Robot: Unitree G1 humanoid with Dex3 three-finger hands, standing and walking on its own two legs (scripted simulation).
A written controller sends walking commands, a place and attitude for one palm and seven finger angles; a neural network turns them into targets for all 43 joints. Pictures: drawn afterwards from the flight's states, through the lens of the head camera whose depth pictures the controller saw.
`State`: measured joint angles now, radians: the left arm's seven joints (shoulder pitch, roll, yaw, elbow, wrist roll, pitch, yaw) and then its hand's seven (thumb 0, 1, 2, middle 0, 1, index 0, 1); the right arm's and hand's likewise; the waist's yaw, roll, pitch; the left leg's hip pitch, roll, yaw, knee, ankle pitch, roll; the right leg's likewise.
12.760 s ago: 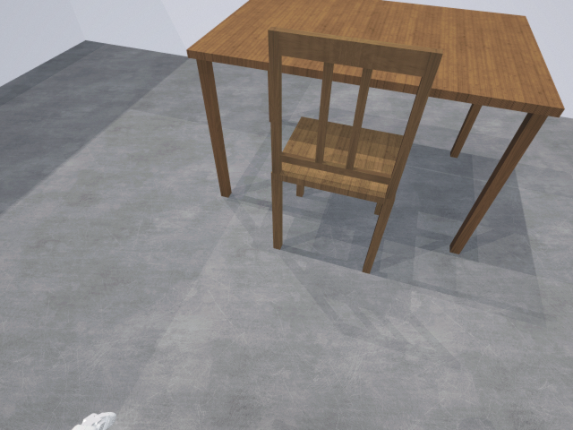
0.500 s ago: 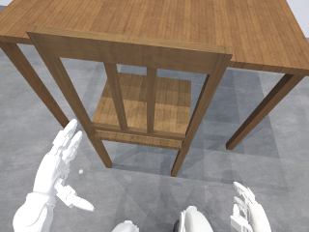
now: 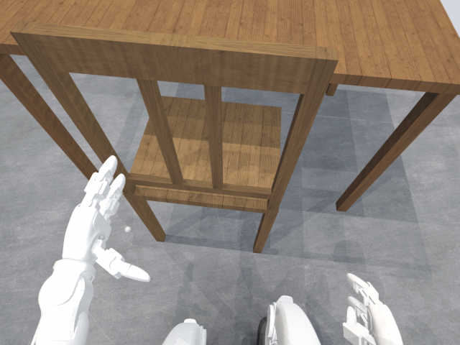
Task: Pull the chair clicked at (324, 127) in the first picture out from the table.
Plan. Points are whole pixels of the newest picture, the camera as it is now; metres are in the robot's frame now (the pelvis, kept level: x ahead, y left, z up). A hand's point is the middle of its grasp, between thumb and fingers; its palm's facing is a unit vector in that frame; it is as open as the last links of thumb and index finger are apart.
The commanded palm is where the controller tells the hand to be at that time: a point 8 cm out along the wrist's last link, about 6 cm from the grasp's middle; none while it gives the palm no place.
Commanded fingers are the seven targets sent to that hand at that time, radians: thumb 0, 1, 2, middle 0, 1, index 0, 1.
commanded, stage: aim the fingers beside a spindle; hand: left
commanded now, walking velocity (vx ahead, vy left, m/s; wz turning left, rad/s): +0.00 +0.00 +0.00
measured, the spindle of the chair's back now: (165, 141) +0.49 +0.14 +0.01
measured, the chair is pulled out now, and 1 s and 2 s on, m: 0.00 0.00 0.00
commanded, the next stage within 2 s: none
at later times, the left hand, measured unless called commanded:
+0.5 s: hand (155, 213) +0.33 +0.14 +0.01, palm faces -0.11 -0.99 -0.04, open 16.9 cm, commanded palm +0.32 +0.20 +0.01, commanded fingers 0.00 -0.50 0.30 -0.06 -0.08 -0.06 -0.08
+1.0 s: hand (159, 211) +0.34 +0.14 -0.01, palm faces -0.11 -0.99 -0.05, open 16.9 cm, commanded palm +0.32 +0.19 +0.00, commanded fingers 0.00 -0.50 0.30 -0.06 -0.08 -0.06 -0.08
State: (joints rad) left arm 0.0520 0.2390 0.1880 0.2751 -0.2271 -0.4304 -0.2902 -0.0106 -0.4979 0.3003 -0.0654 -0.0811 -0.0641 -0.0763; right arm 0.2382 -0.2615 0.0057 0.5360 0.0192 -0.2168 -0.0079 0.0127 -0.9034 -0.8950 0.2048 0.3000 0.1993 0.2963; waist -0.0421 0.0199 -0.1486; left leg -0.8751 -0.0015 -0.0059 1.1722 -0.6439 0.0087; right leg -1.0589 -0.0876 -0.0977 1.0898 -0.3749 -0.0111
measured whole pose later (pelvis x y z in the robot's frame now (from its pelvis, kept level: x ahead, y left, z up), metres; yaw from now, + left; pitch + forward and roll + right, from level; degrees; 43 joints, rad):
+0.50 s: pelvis -0.01 +0.00 -0.01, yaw +0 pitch +22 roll +0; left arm -0.13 0.21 0.14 0.42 -0.18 -0.46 -0.22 -0.01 -0.50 0.30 -0.06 -0.08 -0.06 -0.08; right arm 0.23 -0.26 0.00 0.56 0.01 -0.17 0.00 0.01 -0.90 -0.89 0.20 0.30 0.20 0.30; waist -0.06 0.02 -0.15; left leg -0.96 -0.01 0.00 1.23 -0.65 0.01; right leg -1.15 -0.09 -0.09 1.14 -0.38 -0.01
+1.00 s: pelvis -0.01 +0.00 -0.02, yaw +0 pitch +23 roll +0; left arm -0.19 0.20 0.12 0.47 -0.16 -0.47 -0.19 -0.01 -0.50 0.30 -0.06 -0.08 -0.06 -0.08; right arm 0.22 -0.26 0.00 0.55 0.01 -0.13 0.01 0.01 -0.90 -0.89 0.20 0.30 0.20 0.30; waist -0.06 0.02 -0.15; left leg -1.00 -0.01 0.00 1.25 -0.66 0.01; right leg -1.19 -0.10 -0.09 1.17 -0.38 -0.01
